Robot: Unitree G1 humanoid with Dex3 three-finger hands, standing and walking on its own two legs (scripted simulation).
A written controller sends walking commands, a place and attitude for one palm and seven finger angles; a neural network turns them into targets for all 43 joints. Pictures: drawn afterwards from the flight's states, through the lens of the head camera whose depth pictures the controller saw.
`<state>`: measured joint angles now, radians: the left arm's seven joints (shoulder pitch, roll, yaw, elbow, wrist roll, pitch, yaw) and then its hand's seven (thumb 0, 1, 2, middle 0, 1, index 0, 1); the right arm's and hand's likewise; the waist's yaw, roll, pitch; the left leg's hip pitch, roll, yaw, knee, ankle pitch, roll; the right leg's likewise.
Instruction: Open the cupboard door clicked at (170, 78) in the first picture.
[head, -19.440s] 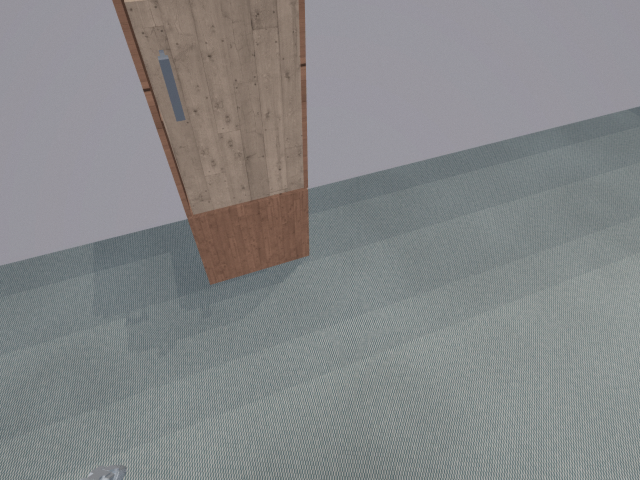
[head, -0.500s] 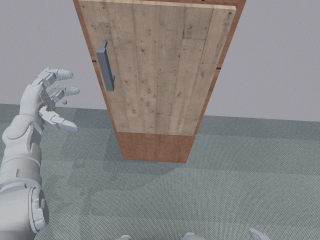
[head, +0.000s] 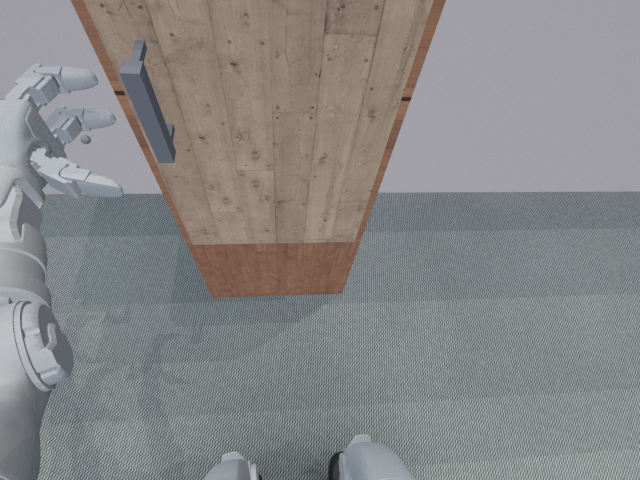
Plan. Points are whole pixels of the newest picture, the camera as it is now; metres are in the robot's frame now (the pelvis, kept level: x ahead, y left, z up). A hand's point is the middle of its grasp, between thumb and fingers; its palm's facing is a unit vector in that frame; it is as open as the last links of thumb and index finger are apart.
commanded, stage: move the hooked fingers beside the handle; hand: left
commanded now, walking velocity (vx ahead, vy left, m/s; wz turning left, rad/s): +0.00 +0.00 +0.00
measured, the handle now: (154, 106) +0.57 +0.16 +0.09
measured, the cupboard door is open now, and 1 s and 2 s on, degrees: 0 0 0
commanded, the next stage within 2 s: slide the fingers in behind the handle in 1.00 s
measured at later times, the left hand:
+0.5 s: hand (95, 127) +0.53 +0.22 +0.10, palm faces -0.04 -1.00 -0.01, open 14.0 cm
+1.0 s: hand (101, 130) +0.52 +0.21 +0.10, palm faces -0.04 -1.00 -0.01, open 14.0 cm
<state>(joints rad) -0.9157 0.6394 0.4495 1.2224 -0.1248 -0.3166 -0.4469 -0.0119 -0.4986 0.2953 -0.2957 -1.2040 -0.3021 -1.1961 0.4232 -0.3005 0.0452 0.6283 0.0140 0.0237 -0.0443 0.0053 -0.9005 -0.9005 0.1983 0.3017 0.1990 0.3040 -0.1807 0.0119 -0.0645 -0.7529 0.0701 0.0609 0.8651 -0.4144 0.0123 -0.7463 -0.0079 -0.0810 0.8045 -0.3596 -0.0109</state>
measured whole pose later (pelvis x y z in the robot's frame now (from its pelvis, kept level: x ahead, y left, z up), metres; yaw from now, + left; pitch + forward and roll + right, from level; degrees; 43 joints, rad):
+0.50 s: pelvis +0.01 +0.01 +0.00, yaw -1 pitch +20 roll -3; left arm -0.92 0.64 0.48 1.19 -0.09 -0.31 -0.40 -0.01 -0.50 0.30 -0.30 -1.20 -0.30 -1.20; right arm 0.45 -0.28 0.05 0.59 0.00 0.09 -0.01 0.00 -0.90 -0.90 0.20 0.30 0.20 0.30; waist -0.19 0.02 -0.08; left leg -0.78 0.08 0.07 0.88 -0.44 0.02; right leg -0.77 0.00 -0.07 0.80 -0.37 0.00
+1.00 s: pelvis +0.00 +0.00 -0.01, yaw +0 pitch +19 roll -2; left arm -0.97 0.62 0.45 1.24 -0.08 -0.33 -0.37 -0.01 -0.50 0.30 -0.30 -1.20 -0.30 -1.20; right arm 0.39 -0.28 0.05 0.59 0.00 0.07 -0.02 0.00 -0.90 -0.90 0.20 0.30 0.20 0.30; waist -0.20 0.02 -0.08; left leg -0.80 0.08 0.05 0.91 -0.44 0.01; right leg -0.79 0.00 -0.09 0.83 -0.38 -0.01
